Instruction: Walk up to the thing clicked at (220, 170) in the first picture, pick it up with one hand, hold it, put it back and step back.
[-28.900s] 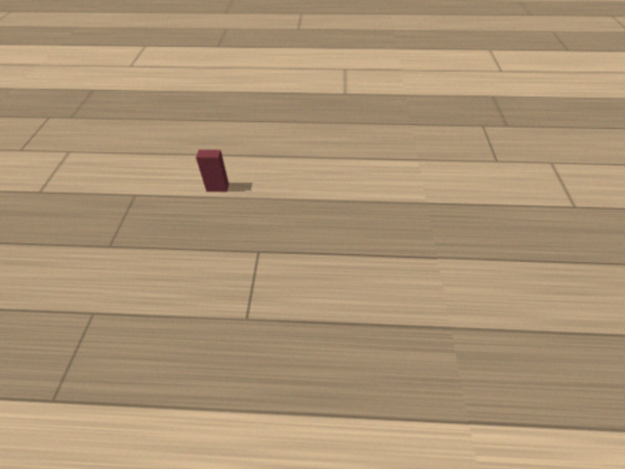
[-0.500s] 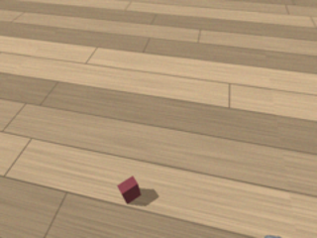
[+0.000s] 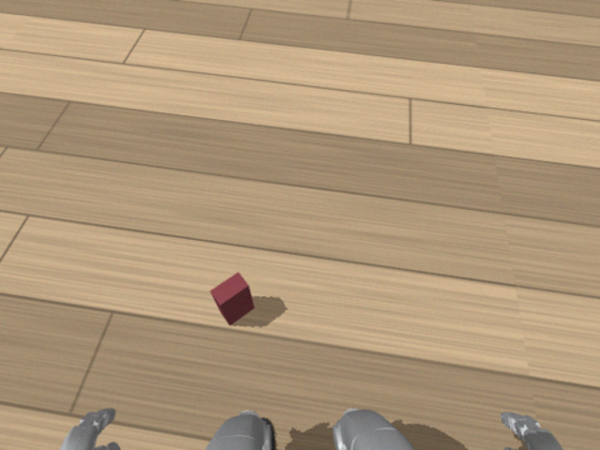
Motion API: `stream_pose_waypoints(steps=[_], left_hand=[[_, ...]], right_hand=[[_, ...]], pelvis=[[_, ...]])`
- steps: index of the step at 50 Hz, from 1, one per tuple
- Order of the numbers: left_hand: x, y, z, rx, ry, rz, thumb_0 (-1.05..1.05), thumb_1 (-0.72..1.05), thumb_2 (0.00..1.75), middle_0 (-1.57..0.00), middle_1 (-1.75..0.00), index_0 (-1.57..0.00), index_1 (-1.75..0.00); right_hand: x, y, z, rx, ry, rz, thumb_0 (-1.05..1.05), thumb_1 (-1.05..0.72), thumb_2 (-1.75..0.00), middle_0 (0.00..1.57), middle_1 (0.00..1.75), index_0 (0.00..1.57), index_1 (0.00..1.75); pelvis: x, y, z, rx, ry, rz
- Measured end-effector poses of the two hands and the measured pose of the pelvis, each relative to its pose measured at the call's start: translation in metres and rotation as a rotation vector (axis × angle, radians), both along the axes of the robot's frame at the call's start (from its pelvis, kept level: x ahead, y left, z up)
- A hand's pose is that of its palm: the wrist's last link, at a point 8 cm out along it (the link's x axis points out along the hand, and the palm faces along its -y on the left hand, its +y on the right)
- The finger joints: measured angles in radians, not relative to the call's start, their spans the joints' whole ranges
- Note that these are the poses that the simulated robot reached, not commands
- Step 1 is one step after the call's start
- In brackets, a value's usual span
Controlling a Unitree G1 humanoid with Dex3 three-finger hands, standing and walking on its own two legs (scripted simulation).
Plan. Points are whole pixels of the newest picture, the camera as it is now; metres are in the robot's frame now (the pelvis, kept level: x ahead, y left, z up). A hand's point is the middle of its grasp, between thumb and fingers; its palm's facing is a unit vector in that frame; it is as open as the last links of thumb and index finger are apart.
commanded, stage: step back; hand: left
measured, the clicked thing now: (233, 300) +0.53 +0.19 -0.66
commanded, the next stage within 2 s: none
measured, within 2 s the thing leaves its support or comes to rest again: neither
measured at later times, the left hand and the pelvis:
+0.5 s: hand out of the picture -0.01 +0.28 -0.15, palm faces +0.05 -0.93 -0.37, open 7.4 cm; pelvis -0.13 +0.01 +0.00, yaw +3 degrees
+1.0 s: hand out of the picture -0.22 +0.24 -0.13, palm faces -0.01 -0.91 -0.42, open 7.4 cm; pelvis -0.30 -0.03 +0.00, yaw +0 degrees
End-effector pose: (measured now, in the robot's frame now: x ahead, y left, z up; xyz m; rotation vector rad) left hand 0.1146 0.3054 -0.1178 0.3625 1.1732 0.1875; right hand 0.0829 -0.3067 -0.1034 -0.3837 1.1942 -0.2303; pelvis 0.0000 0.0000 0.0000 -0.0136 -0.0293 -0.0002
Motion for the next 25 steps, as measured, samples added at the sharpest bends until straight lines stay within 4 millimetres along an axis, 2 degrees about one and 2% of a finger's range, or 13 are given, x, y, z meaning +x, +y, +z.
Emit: stream_pose_waypoints(steps=[5,10,15,19,21,25], left_hand=[[-0.04,-0.014,0.001,0.018,0.003,-0.002,0.0,0.91,0.9,-0.21,-0.3,-0.2,-0.3],[-0.079,-0.018,0.016,0.017,0.004,0.028,0.0,0.9,0.9,-0.21,-0.3,-0.2,-0.3],[-0.093,-0.009,0.023,0.032,-0.056,0.042,0.01,0.9,0.9,-0.21,-0.3,-0.2,-0.3],[-0.103,0.006,0.014,0.023,-0.117,0.04,0.0,0.9,0.9,-0.21,-0.3,-0.2,-0.3],[-0.113,0.013,0.008,0.012,-0.12,0.048,0.0,0.9,0.9,-0.21,-0.3,-0.2,-0.3],[-0.139,0.016,0.008,-0.001,-0.082,0.064,0.0,0.91,0.9,-0.21,-0.3,-0.2,-0.3]], right_hand=[[-0.018,-0.014,-0.017,0.03,-0.032,-0.009,0.0,-0.9,-0.9,0.2,0.3,0.21,0.3],[-0.042,-0.017,-0.012,0.04,-0.016,-0.018,0.0,-0.9,-0.9,0.2,0.3,0.2,0.3],[-0.075,-0.016,-0.008,0.015,0.029,0.016,0.0,-0.9,-0.9,0.2,0.3,0.2,0.3],[-0.098,-0.01,-0.008,-0.018,0.054,0.05,0.0,-0.9,-0.9,0.2,0.3,0.2,0.3],[-0.11,-0.002,-0.005,-0.025,0.054,0.057,0.0,-0.9,-0.9,0.2,0.3,0.2,0.3],[-0.129,0.008,0.01,-0.018,0.028,0.065,0.0,-0.9,-0.9,0.2,0.3,0.2,0.3]], pelvis=[[-0.027,-0.012,-0.009,-0.017,-0.017,-0.012],[-0.049,-0.013,0.001,0.021,-0.015,-0.008],[-0.074,-0.008,0.003,0.023,0.001,0.028],[-0.099,0.002,-0.006,0.009,0.003,0.064],[-0.113,0.005,-0.007,0.033,-0.013,0.057],[-0.135,0.008,0.003,-0.001,-0.012,0.054]])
